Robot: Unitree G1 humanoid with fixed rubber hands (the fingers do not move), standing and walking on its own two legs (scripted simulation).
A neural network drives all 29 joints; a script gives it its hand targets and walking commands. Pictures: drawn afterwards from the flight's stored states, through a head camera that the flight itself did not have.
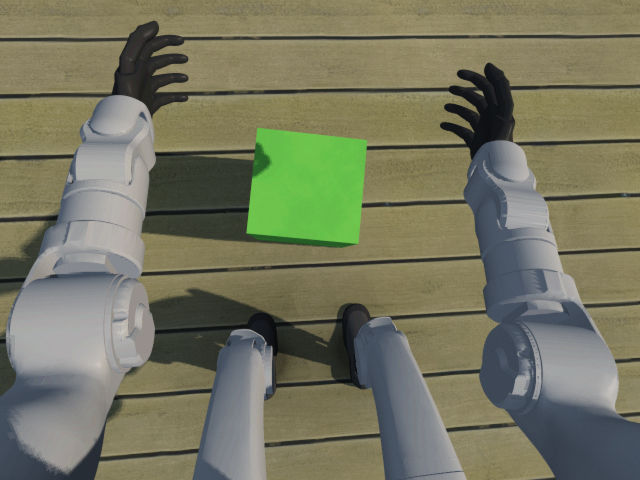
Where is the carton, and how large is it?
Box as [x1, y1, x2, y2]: [246, 128, 366, 247]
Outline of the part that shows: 257,128 246,232 257,239 338,247 358,243 366,140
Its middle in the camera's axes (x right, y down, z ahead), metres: -0.03 -0.09 +0.86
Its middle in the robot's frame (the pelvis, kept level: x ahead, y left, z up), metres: +0.48 -0.02 -0.52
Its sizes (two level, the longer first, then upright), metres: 0.210 0.200 0.250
